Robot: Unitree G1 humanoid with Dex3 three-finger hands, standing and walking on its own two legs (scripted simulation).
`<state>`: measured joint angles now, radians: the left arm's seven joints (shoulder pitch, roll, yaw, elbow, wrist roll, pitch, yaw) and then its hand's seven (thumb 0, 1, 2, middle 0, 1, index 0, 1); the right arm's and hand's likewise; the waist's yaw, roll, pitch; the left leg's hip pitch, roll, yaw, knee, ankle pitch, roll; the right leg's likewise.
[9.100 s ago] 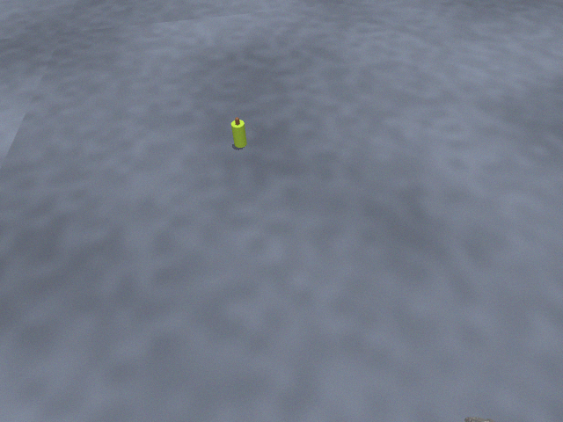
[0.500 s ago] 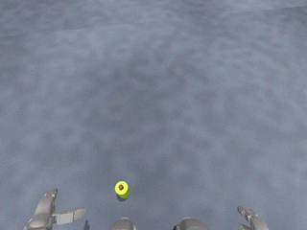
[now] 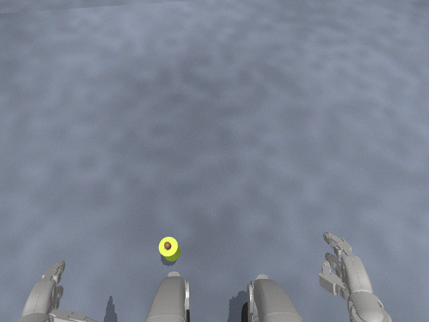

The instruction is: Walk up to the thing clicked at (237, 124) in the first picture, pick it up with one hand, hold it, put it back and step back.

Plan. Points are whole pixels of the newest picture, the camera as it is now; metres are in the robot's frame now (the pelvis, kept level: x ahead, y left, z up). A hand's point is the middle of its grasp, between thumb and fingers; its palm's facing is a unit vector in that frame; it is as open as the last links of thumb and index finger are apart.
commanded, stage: go down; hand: left
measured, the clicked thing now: (169, 248) +0.33 +0.17 -0.60
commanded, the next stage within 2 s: none
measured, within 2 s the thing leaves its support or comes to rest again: neither
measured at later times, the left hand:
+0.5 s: hand (81, 273) +0.21 +0.32 -0.21, palm faces +0.09 -0.97 -0.22, open 17.6 cm
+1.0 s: hand (81, 260) +0.25 +0.35 -0.26, palm faces +0.08 -0.99 -0.15, open 17.4 cm
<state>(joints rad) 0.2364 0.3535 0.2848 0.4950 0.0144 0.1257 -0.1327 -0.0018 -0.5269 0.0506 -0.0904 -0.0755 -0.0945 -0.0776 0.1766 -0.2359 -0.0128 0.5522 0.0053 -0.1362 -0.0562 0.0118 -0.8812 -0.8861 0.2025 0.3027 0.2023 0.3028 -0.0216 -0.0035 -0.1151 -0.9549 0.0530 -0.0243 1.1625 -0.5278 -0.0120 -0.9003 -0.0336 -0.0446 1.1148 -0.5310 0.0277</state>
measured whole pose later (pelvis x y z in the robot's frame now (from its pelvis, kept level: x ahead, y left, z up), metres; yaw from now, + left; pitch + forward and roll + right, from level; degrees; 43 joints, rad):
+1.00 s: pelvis -0.07 -0.01 -0.22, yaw -3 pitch +33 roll -5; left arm -0.23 0.64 0.67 0.81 -0.20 -0.31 -0.62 -0.01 -0.51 0.06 -0.03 -0.05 -0.04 -0.04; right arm 0.09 -0.33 0.02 0.67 -0.01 -0.20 -0.06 0.01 -0.88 -0.89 0.20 0.30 0.20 0.30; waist -0.02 -0.02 -0.16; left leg -1.89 0.06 -0.10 1.98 -0.68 -0.03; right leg -1.83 -0.02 -0.06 1.94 -0.69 0.01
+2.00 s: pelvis -0.08 -0.01 -0.28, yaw -4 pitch +32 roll -5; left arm -0.38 0.77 0.76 0.93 -0.22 -0.33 -0.75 -0.01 -0.59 0.07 -0.03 -0.07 -0.04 -0.07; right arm 0.09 -0.36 0.07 0.68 -0.02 -0.20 -0.05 0.01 -0.89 -0.90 0.21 0.30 0.20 0.30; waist -0.03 -0.02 -0.13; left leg -2.08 0.05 -0.12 2.19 -0.68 -0.03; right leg -2.01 -0.02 -0.06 2.14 -0.70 0.02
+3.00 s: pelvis -0.08 +0.01 -0.39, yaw -11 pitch +21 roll -11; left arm -0.45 0.69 0.64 1.22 -0.31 -0.91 -0.68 -0.01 -0.45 0.08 -0.05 -0.10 -0.05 -0.10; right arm -0.15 -0.36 0.29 0.69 -0.21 -0.17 0.05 0.01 -0.90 -0.89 0.21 0.30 0.21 0.30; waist -0.13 -0.18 0.14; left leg -2.26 0.03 -0.26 2.60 -0.73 -0.04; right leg -2.14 0.04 -0.13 2.46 -0.70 0.05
